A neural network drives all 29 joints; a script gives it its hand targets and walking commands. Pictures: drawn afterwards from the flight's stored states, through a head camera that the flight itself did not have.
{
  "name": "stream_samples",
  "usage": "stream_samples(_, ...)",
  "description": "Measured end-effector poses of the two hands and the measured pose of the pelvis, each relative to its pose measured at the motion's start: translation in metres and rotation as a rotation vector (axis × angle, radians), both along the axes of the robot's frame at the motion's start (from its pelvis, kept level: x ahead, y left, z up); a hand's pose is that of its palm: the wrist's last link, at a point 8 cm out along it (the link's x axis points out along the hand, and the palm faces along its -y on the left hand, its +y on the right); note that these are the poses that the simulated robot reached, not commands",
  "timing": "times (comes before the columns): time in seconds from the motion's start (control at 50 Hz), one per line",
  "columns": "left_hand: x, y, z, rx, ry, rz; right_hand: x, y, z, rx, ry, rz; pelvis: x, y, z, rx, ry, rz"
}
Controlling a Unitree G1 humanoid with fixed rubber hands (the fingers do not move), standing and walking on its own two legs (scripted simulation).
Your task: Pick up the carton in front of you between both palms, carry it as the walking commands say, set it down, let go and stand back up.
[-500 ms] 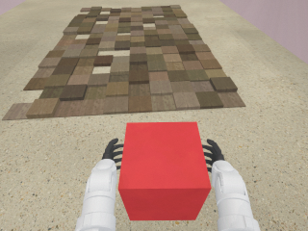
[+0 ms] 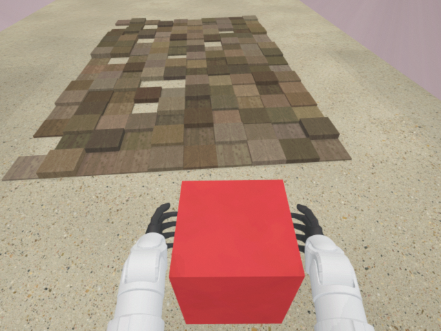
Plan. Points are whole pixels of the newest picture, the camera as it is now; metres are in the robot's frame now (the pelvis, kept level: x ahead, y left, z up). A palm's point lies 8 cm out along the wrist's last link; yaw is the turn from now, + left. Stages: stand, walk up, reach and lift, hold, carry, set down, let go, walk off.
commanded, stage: reach and lift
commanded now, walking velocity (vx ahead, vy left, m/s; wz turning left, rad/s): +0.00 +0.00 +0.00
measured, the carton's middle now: (233, 254) +0.30 +0.00 -0.05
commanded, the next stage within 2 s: hold in 0.18 s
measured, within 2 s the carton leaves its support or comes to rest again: neither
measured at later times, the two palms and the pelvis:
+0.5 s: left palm (153, 240) +0.28 +0.15 +0.05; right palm (317, 242) +0.28 -0.15 +0.05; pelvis -0.01 +0.00 +0.00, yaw +0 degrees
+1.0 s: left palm (153, 238) +0.28 +0.15 +0.05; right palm (317, 240) +0.28 -0.15 +0.05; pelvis -0.01 +0.00 +0.00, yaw +0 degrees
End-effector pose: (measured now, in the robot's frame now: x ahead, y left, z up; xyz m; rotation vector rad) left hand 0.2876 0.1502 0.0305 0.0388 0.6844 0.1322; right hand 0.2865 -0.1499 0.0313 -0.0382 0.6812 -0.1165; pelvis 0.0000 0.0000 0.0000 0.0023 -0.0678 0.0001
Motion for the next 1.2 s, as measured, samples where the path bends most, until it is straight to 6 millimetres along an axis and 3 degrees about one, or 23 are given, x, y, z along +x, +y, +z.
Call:
stream_samples(0.38, -0.007, -0.001, 0.021, -0.004, -0.034, 0.005, -0.007, -0.001, 0.021, 0.003, -0.033, -0.002, -0.003, -0.002, 0.002, -0.001, -0.04, 0.003)
stream_samples(0.72, -0.01, 0.0, 0.02, -0.014, -0.022, 0.01, -0.01, 0.0, 0.02, 0.014, -0.021, -0.013, -0.014, 0.0, 0.0, -0.001, -0.051, 0.001)
stream_samples(1.1, -0.006, 0.0, 0.019, -0.003, -0.016, 0.003, -0.007, -0.001, 0.019, 0.002, -0.015, -0.004, -0.005, 0.0, 0.001, -0.001, -0.048, -0.002)
stream_samples(1.2, -0.002, -0.002, 0.02, -0.002, -0.031, 0.002, -0.003, -0.002, 0.02, 0.006, -0.03, -0.009, 0.0, -0.001, -0.003, 0.003, 0.023, -0.016)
